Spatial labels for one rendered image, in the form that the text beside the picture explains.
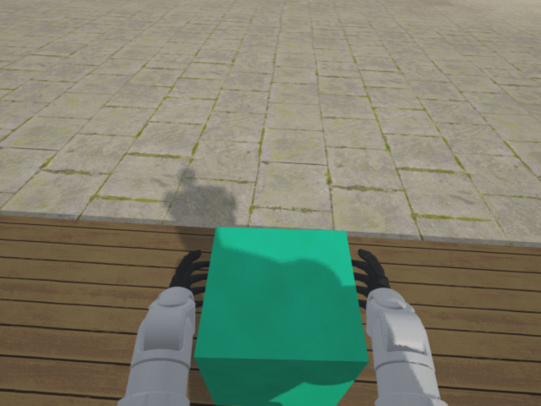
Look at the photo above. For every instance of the left robot hand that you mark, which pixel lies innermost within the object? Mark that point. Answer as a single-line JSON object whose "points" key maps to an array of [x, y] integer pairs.
{"points": [[183, 279]]}

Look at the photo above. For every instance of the carton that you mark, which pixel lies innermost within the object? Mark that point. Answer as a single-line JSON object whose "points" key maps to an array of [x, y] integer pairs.
{"points": [[280, 323]]}

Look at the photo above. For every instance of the left robot forearm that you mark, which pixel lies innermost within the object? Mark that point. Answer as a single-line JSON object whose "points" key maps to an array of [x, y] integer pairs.
{"points": [[162, 353]]}

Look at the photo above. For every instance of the right robot forearm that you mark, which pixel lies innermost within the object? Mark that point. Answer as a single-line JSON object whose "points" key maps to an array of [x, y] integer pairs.
{"points": [[403, 361]]}

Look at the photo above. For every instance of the right robot hand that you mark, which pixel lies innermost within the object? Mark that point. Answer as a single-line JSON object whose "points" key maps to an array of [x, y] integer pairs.
{"points": [[376, 276]]}

